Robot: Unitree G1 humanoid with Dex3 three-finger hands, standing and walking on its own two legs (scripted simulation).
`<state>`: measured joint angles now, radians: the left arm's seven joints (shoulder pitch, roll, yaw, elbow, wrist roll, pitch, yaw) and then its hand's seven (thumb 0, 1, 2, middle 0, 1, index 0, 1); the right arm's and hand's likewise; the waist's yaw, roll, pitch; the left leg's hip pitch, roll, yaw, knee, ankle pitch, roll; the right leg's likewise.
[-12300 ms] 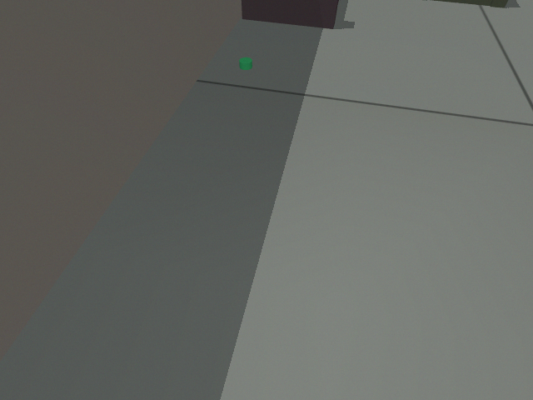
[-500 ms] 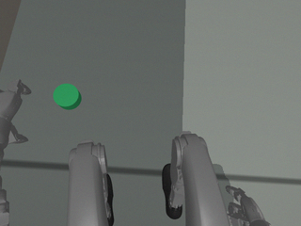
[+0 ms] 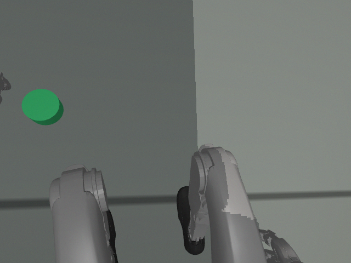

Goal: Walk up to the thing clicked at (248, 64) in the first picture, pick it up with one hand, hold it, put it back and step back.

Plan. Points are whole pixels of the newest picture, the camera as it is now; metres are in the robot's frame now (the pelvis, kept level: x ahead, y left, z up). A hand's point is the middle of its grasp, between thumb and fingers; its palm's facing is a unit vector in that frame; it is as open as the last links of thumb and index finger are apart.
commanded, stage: rise first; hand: left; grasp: from above
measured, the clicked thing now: (43, 107) +0.52 +0.29 -0.32
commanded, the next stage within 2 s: approach in 0.62 s
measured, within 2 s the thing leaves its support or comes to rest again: neither
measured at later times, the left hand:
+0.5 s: hand (0, 114) +0.46 +0.34 -0.19, palm faces -0.46 -0.07 -0.88, open 14.2 cm
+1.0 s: hand (24, 101) +0.50 +0.30 -0.20, palm faces -0.43 -0.04 -0.90, open 14.0 cm
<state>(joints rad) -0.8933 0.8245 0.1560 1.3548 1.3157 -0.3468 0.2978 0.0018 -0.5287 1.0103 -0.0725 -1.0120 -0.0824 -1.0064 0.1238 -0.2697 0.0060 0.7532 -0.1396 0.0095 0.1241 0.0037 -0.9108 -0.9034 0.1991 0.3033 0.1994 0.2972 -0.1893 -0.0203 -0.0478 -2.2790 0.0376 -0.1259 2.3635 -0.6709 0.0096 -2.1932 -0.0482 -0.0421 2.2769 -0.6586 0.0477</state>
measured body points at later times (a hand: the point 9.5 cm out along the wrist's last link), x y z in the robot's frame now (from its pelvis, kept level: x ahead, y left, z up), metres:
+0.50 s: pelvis +0.01 +0.00 -0.02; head +0.27 +0.08 +0.34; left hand +0.48 +0.34 -0.14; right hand +0.06 -0.28 -0.12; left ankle +0.08 +0.13 -0.31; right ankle +0.11 -0.14 -0.31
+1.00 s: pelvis +0.01 +0.00 -0.02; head +0.27 +0.08 +0.33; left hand +0.51 +0.30 -0.15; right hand +0.05 -0.28 -0.12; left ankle +0.08 +0.13 -0.31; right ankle +0.11 -0.14 -0.31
